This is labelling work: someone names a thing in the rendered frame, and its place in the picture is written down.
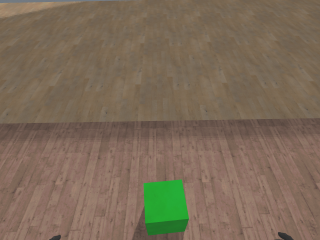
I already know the carton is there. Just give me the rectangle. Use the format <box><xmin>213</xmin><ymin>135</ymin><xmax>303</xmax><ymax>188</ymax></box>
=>
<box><xmin>143</xmin><ymin>179</ymin><xmax>189</xmax><ymax>236</ymax></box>

